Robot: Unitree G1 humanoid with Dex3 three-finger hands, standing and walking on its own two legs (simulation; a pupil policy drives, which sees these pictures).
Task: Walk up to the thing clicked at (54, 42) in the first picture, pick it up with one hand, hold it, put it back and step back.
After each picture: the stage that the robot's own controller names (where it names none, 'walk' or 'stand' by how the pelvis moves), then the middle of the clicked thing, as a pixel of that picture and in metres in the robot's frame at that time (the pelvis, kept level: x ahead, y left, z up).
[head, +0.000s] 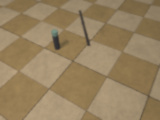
stand; (56, 40) +1.36 +0.35 -0.65
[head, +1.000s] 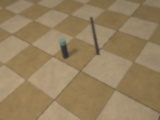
walk; (64, 48) +1.27 +0.35 -0.65
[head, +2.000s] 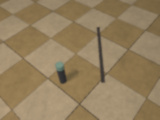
walk; (61, 73) +0.83 +0.29 -0.64
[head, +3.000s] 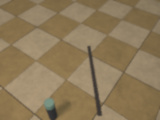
walk; (51, 110) +0.52 +0.24 -0.64
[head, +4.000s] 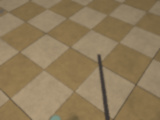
stand; out of the picture +0.40 +0.22 -0.65
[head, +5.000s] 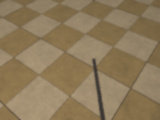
stand; out of the picture +0.39 +0.24 -0.65
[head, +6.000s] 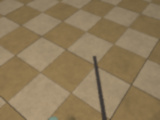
stand; out of the picture +0.41 +0.23 -0.66
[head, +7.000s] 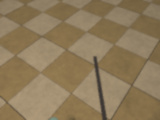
stand; out of the picture +0.40 +0.23 -0.66
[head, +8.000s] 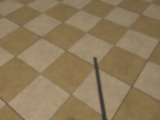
stand; out of the picture +0.40 +0.23 -0.66
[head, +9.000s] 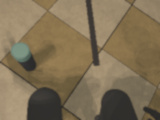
go down; (25, 59) +0.45 +0.26 -0.34
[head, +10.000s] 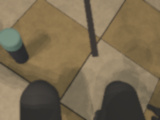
go down; (16, 49) +0.46 +0.29 -0.26
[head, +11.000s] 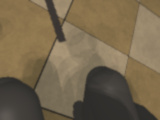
close in; out of the picture +0.43 +0.33 -0.16
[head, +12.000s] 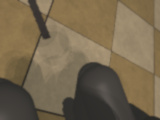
close; out of the picture +0.43 +0.34 -0.16
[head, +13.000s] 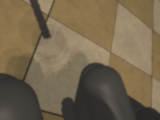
lift; out of the picture +0.38 +0.33 -0.16
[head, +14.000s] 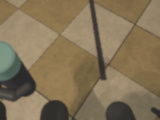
lift; (15, 76) +0.33 +0.22 +0.03
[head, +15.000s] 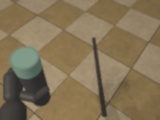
hold; (34, 81) +0.33 +0.18 +0.04
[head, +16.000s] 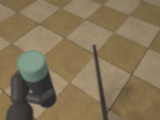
hold; (40, 84) +0.33 +0.16 +0.05
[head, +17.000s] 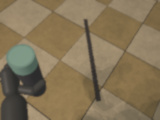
crouch; (30, 75) +0.37 +0.18 -0.01
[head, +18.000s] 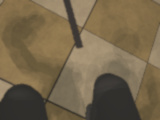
lower; out of the picture +0.48 +0.30 -0.05
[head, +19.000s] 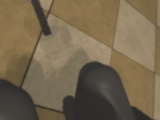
lower; out of the picture +0.43 +0.35 -0.15
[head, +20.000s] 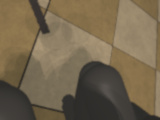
lower; out of the picture +0.42 +0.35 -0.16
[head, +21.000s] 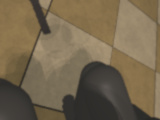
lower; out of the picture +0.41 +0.35 -0.16
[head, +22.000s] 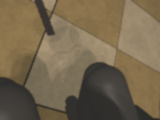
lower; out of the picture +0.41 +0.34 -0.15
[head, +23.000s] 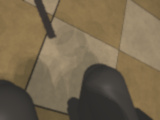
open; out of the picture +0.42 +0.32 -0.16
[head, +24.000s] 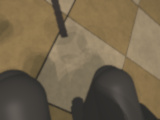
stand; out of the picture +0.41 +0.31 -0.17
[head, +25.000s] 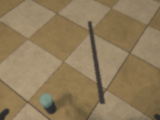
stand; (48, 104) +0.41 +0.22 -0.51
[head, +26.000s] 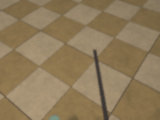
stand; out of the picture +0.40 +0.21 -0.60
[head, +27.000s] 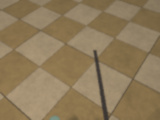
stand; out of the picture +0.39 +0.21 -0.60
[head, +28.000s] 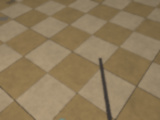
stand; out of the picture +0.42 +0.19 -0.65
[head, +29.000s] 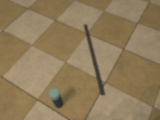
walk; (56, 98) +0.48 +0.23 -0.62
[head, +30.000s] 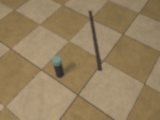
walk; (58, 67) +0.74 +0.22 -0.62
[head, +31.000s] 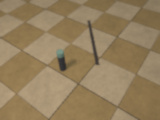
stand; (61, 60) +1.03 +0.28 -0.64
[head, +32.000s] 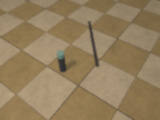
stand; (61, 62) +1.02 +0.24 -0.65
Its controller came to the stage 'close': yes
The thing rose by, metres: 0.68
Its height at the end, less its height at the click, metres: +0.00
